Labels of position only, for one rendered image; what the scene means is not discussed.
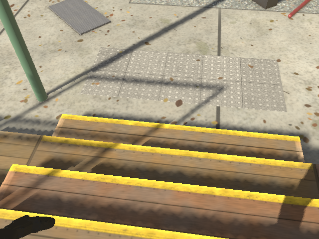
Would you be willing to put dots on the stairs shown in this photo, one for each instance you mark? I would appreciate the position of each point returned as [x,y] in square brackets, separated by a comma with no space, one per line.
[103,178]

